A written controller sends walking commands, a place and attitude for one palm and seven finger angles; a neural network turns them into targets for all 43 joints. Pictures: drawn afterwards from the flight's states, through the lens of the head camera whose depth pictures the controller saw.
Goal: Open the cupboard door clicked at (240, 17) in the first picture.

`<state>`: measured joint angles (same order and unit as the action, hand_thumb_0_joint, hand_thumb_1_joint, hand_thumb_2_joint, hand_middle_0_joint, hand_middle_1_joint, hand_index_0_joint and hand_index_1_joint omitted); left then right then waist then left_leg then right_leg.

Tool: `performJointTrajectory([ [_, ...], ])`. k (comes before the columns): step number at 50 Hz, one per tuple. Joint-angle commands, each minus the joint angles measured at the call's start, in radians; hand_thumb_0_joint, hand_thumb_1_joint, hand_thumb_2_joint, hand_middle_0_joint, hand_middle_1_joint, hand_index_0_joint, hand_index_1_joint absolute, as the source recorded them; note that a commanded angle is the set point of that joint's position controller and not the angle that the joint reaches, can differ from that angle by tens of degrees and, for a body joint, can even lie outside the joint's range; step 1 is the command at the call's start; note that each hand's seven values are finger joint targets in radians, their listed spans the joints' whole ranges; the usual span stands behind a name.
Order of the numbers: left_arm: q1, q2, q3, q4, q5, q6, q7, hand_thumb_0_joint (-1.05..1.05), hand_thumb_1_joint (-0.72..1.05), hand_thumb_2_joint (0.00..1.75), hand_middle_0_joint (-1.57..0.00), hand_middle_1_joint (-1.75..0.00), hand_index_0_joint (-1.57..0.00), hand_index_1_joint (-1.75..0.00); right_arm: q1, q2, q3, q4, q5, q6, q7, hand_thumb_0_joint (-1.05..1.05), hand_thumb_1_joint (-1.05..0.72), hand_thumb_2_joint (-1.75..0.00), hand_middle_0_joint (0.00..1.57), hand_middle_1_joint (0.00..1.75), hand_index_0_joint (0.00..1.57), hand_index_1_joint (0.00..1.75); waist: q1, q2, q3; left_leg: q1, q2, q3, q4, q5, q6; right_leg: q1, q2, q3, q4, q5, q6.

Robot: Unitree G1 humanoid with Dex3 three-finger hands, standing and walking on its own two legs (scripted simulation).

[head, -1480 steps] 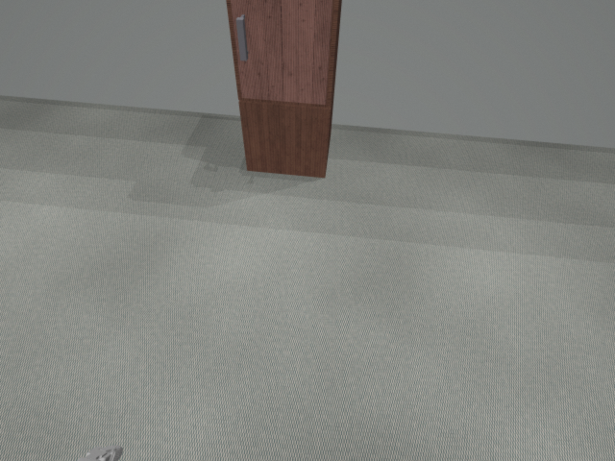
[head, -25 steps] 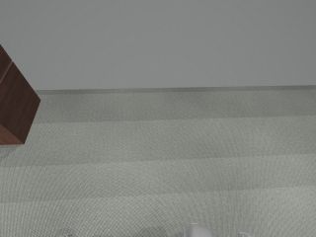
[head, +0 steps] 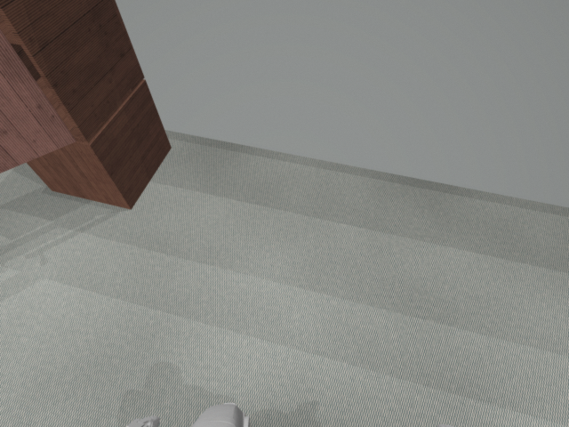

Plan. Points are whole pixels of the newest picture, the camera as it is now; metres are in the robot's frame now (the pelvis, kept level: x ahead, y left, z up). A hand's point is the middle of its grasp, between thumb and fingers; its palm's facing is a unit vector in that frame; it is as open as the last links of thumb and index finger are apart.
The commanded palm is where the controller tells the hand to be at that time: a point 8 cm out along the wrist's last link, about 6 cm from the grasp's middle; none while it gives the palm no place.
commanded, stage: turn to face it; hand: left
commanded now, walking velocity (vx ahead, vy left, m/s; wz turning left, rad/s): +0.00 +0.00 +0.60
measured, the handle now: out of the picture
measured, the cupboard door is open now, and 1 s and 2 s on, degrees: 52 52 52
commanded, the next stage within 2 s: take the last steps up to it in 0.92 s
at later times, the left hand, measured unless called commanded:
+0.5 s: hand out of the picture +0.07 +0.22 -0.16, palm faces +0.26 -0.92 -0.30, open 7.4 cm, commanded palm none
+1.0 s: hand out of the picture -0.08 +0.17 -0.19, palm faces +0.56 -0.79 -0.25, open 7.4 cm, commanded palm none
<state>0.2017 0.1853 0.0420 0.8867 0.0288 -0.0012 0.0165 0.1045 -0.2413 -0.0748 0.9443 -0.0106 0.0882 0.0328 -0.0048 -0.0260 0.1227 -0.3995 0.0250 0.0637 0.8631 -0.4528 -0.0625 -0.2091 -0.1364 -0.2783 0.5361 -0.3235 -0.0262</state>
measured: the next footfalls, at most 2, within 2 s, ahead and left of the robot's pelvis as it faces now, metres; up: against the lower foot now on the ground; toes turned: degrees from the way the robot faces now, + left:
left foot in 0.10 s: +0.03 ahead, +0.13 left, +0.00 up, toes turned +9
right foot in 0.50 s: +0.08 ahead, -0.13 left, +0.00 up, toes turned +13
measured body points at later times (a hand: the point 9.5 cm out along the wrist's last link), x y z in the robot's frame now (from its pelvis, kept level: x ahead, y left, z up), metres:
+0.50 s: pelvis +0.01 -0.02 -0.01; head +0.06 -0.03 +0.43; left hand +0.06 +0.26 -0.13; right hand +0.14 -0.25 -0.17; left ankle -0.01 +0.12 -0.74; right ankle +0.04 -0.14 -0.74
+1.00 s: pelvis +0.01 -0.03 -0.01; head +0.04 +0.02 +0.43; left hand -0.11 +0.21 -0.17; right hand +0.25 -0.17 -0.14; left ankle -0.06 +0.06 -0.74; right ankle +0.04 -0.16 -0.69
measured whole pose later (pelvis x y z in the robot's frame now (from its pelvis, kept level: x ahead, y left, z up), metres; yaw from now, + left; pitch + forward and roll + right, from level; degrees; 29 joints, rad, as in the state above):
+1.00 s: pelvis +0.01 -0.03 -0.01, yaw +32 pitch +1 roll +1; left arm 0.22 0.26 0.07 0.98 0.02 0.06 0.01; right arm 0.09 -0.20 -0.04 0.92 -0.02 0.03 0.00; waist 0.02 -0.06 0.10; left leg -0.28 0.00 0.05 0.59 -0.33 0.02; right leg -0.41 -0.11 -0.08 0.99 -0.52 0.05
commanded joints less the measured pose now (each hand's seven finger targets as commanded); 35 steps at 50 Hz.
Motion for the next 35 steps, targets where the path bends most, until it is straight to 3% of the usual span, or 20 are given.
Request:
performJointTrajectory([
  [1, 0.073, 0.229, 0.074, -0.03, 0.0, -0.009, 0.011, 0.0, 0.9, 0.9, -0.2, -0.3, -0.2, -0.3, -0.037, -0.046, -0.004, -0.107, 0.001, -0.047, -0.004, 0.0, -0.9, -0.9, 0.2, 0.3, 0.2, 0.3, 0.036, -0.157, -0.188, 0.022, -0.016, 0.053, -0.201, 0.035, 0.023, 0.188, -0.259, 0.153, -0.049, 0.608, -0.075],
  [3, 0.047, 0.232, 0.079, -0.033, -0.011, -0.006, 0.003, 0.0, 0.9, 0.9, -0.2, -0.3, -0.2, -0.3, 0.039, -0.085, -0.015, -0.093, -0.006, -0.056, -0.006, 0.0, -0.9, -0.9, 0.2, 0.3, 0.2, 0.3, -0.02, -0.089, -0.213, 0.215, -0.015, 0.043, -0.393, 0.207, 0.048, 0.074, -0.231, 0.084, 0.096, 0.531, -0.01],
  [4, 0.038, 0.202, 0.076, -0.056, -0.016, -0.001, -0.004, 0.0, 0.9, 0.9, -0.2, -0.3, -0.2, -0.3, 0.109, -0.171, -0.037, -0.084, -0.014, -0.064, -0.01, 0.0, -0.9, -0.9, 0.2, 0.3, 0.2, 0.3, -0.063, 0.098, -0.258, 0.398, 0.139, -0.164, -0.452, 0.443, 0.127, -0.132, -0.149, 0.044, 0.286, 0.282, 0.054],
  [5, -0.038, 0.135, 0.046, -0.108, -0.019, 0.003, -0.009, 0.0, 0.9, 0.9, -0.2, -0.3, -0.2, -0.3, 0.177, -0.271, -0.06, -0.076, -0.018, -0.062, -0.017, 0.0, -0.9, -0.9, 0.2, 0.3, 0.2, 0.3, -0.103, 0.349, -0.236, 0.467, 0.381, -0.471, -0.488, 0.821, 0.267, -0.386, -0.014, 0.084, 0.507, -0.334, 0.107],
  [6, -0.089, 0.156, 0.045, -0.131, -0.007, 0.018, -0.001, 0.0, 0.9, 0.9, -0.2, -0.3, -0.2, -0.3, 0.21, -0.267, -0.053, -0.054, -0.014, -0.058, -0.026, 0.0, -0.9, -0.9, 0.2, 0.3, 0.2, 0.3, -0.105, 0.243, -0.226, 0.42, 0.397, -0.451, -0.479, 0.803, 0.312, -0.411, -0.004, 0.21, 0.58, -0.343, 0.094],
  [7, -0.101, 0.139, 0.05, -0.113, -0.01, 0.023, 0.004, 0.0, 0.9, 0.9, -0.2, -0.3, -0.2, -0.3, 0.175, -0.253, -0.051, -0.067, -0.016, -0.062, -0.041, 0.0, -0.9, -0.9, 0.2, 0.3, 0.2, 0.3, -0.089, 0.293, -0.218, 0.388, 0.349, -0.422, -0.477, 0.771, 0.297, -0.432, -0.004, 0.245, 0.62, -0.291, 0.099],
  [8, -0.098, 0.154, 0.053, -0.094, -0.011, 0.027, 0.002, 0.0, 0.9, 0.9, -0.2, -0.3, -0.2, -0.3, 0.118, -0.223, -0.043, -0.085, -0.016, -0.062, -0.048, 0.0, -0.9, -0.9, 0.2, 0.3, 0.2, 0.3, -0.068, 0.285, -0.173, 0.306, 0.308, -0.38, -0.497, 0.701, 0.276, -0.417, -0.002, 0.274, 0.646, -0.224, 0.102],
  [9, -0.078, 0.157, 0.055, -0.074, -0.011, 0.031, -0.004, 0.0, 0.9, 0.9, -0.2, -0.3, -0.2, -0.3, 0.072, -0.201, -0.032, -0.097, -0.016, -0.065, -0.05, 0.0, -0.9, -0.9, 0.2, 0.3, 0.2, 0.3, -0.039, 0.217, -0.158, 0.267, 0.265, -0.337, -0.509, 0.668, 0.252, -0.394, 0.005, 0.283, 0.65, -0.158, 0.104],
  [12, -0.024, 0.148, 0.053, -0.05, -0.011, 0.032, -0.009, 0.0, 0.9, 0.9, -0.2, -0.3, -0.2, -0.3, 0.049, -0.19, -0.024, -0.101, -0.013, -0.078, -0.049, 0.0, -0.9, -0.9, 0.2, 0.3, 0.2, 0.3, -0.001, 0.136, -0.183, 0.276, 0.211, -0.268, -0.506, 0.664, 0.223, -0.35, 0.023, 0.277, 0.599, -0.081, 0.113],
  [18, -0.072, 0.133, 0.046, -0.085, -0.016, 0.031, -0.007, 0.0, 0.9, 0.9, -0.2, -0.3, -0.2, -0.3, 0.066, -0.196, -0.035, -0.089, -0.018, -0.069, -0.041, 0.0, -0.9, -0.9, 0.2, 0.3, 0.2, 0.3, -0.018, 0.172, -0.157, 0.211, 0.186, -0.328, -0.501, 0.539, 0.224, -0.249, 0.071, 0.255, 0.36, -0.114, 0.111],
  [20, -0.055, 0.133, 0.043, -0.087, -0.018, 0.025, -0.007, 0.0, 0.9, 0.9, -0.2, -0.3, -0.2, -0.3, 0.049, -0.196, -0.041, -0.095, -0.018, -0.063, -0.039, 0.0, -0.9, -0.9, 0.2, 0.3, 0.2, 0.3, -0.011, 0.193, -0.166, 0.171, 0.171, -0.358, -0.471, 0.546, 0.216, -0.157, 0.104, 0.24, 0.232, -0.115, 0.103],
  [22, 0.015, 0.135, 0.046, -0.07, -0.022, 0.015, -0.005, 0.0, 0.9, 0.9, -0.2, -0.3, -0.2, -0.3, 0.012, -0.196, -0.046, -0.104, -0.014, -0.058, -0.039, 0.0, -0.9, -0.9, 0.2, 0.3, 0.2, 0.3, 0.023, 0.19, -0.188, 0.113, 0.14, -0.362, -0.414, 0.531, 0.188, -0.019, 0.128, 0.218, 0.06, -0.01, 0.095],
  [23, 0.056, 0.153, 0.052, -0.063, -0.021, 0.005, -0.002, 0.0, 0.9, 0.9, -0.2, -0.3, -0.2, -0.3, 0.007, -0.178, -0.045, -0.109, -0.007, -0.058, -0.038, 0.0, -0.9, -0.9, 0.2, 0.3, 0.2, 0.3, 0.044, 0.149, -0.207, 0.05, 0.101, -0.349, -0.358, 0.47, 0.151, 0.099, 0.109, 0.229, -0.09, 0.087, 0.088],
  [24, 0.1, 0.224, 0.068, -0.057, -0.009, -0.007, 0.007, 0.0, 0.9, 0.9, -0.2, -0.3, -0.2, -0.3, 0.018, -0.128, -0.04, -0.121, 0.002, -0.059, -0.032, 0.0, -0.9, -0.9, 0.2, 0.3, 0.2, 0.3, 0.065, -0.035, -0.235, -0.111, 0.007, -0.255, -0.205, 0.24, 0.085, 0.261, -0.073, 0.398, -0.212, 0.122, 0.041],
  [25, 0.103, 0.304, 0.08, -0.061, 0.003, -0.009, 0.015, 0.0, 0.9, 0.9, -0.2, -0.3, -0.2, -0.3, 0.008, -0.076, -0.031, -0.148, 0.004, -0.061, -0.027, 0.0, -0.9, -0.9, 0.2, 0.3, 0.2, 0.3, 0.074, -0.265, -0.215, -0.229, -0.117, -0.095, 0.054, -0.153, 0.018, 0.264, -0.341, 0.626, -0.252, 0.29, -0.084],
  [26, 0.079, 0.276, 0.072, -0.063, -0.005, -0.01, 0.021, 0.0, 0.9, 0.9, -0.2, -0.3, -0.2, -0.3, 0.004, -0.122, -0.041, -0.134, -0.006, -0.049, -0.029, 0.0, -0.9, -0.9, 0.2, 0.3, 0.2, 0.3, 0.06, -0.261, -0.193, -0.209, -0.05, -0.151, 0.266, -0.176, 0.029, 0.14, -0.375, 0.6, -0.241, 0.327, -0.138],
  [27, 0.028, 0.237, 0.061, -0.072, -0.008, -0.007, 0.022, 0.0, 0.9, 0.9, -0.2, -0.3, -0.2, -0.3, -0.008, -0.116, -0.041, -0.118, -0.007, -0.041, -0.026, 0.0, -0.9, -0.9, 0.2, 0.3, 0.2, 0.3, 0.037, -0.225, -0.146, -0.21, -0.03, -0.148, 0.371, -0.116, 0.024, 0.079, -0.311, 0.556, -0.225, 0.341, -0.143],
  [28, -0.026, 0.198, 0.049, -0.083, -0.01, -0.006, 0.021, 0.0, 0.9, 0.9, -0.2, -0.3, -0.2, -0.3, 0.004, -0.104, -0.038, -0.097, -0.008, -0.034, -0.018, 0.0, -0.9, -0.9, 0.2, 0.3, 0.2, 0.3, 0.005, -0.169, -0.114, -0.214, -0.01, -0.132, 0.416, -0.035, 0.014, 0.061, -0.246, 0.429, -0.202, 0.376, -0.121],
  [30, -0.059, 0.174, 0.043, -0.093, -0.006, -0.009, 0.021, 0.0, 0.9, 0.9, -0.2, -0.3, -0.2, -0.3, 0.035, -0.074, -0.027, -0.08, -0.005, -0.028, -0.006, 0.0, -0.9, -0.9, 0.2, 0.3, 0.2, 0.3, -0.02, -0.158, -0.128, -0.179, 0.001, -0.09, 0.364, 0.023, 0.0, 0.061, -0.195, 0.288, -0.181, 0.429, -0.082],
  [35, 0.036, 0.196, 0.053, -0.052, -0.001, -0.012, 0.017, 0.0, 0.9, 0.9, -0.2, -0.3, -0.2, -0.3, -0.028, -0.043, -0.011, -0.081, -0.003, -0.03, -0.002, 0.0, -0.9, -0.9, 0.2, 0.3, 0.2, 0.3, 0.033, -0.155, -0.136, -0.104, -0.008, -0.008, 0.091, 0.003, -0.006, 0.139, -0.204, 0.211, -0.156, 0.512, -0.078],
])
